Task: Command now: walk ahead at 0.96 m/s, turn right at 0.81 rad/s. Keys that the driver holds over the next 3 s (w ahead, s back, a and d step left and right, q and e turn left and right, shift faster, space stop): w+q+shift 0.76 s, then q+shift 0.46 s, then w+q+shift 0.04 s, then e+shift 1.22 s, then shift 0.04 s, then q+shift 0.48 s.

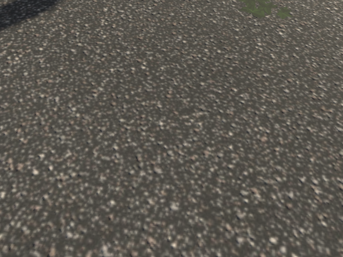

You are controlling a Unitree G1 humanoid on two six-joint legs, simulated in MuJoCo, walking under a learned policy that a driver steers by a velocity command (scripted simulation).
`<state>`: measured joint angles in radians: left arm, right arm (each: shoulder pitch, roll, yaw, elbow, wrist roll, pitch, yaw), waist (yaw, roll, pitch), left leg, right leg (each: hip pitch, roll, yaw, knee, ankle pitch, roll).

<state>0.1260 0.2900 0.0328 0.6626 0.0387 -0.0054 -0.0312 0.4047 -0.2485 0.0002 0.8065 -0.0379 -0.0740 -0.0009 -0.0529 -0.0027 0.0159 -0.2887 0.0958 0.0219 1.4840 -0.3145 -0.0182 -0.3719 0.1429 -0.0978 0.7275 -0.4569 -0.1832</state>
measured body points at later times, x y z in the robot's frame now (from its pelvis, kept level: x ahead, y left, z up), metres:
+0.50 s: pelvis +0.48 +0.05 +0.13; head +0.48 +0.05 +0.58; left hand +0.74 +0.23 +0.13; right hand +0.43 -0.22 +0.00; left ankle +0.40 +0.06 -0.59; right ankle +0.52 -0.09 -0.48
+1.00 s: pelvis +0.91 +0.13 +0.13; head +0.95 +0.17 +0.57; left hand +0.70 +0.35 +0.01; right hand +1.28 +0.10 +0.08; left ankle +1.04 +0.29 -0.55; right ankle +0.83 -0.05 -0.59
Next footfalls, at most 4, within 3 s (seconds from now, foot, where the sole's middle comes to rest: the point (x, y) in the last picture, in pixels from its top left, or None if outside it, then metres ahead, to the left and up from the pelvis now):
0.28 left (152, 249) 0.44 0.06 -0.63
0.68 right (172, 144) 0.86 -0.03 -0.63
1.06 left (93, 103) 1.10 0.31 -0.63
1.50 right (119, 79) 1.26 0.21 -0.63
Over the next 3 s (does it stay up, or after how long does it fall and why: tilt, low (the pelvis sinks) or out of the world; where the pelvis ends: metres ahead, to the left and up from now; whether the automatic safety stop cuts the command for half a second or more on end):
stays up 1.18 0.22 0.15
